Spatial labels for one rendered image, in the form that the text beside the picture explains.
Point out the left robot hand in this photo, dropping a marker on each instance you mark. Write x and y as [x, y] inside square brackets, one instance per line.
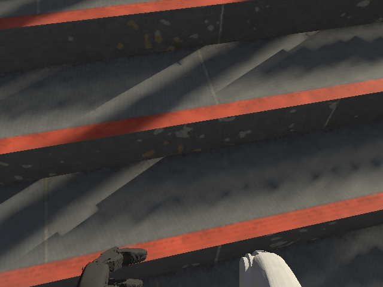
[96, 273]

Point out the right robot thigh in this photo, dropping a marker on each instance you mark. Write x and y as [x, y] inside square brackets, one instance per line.
[265, 269]

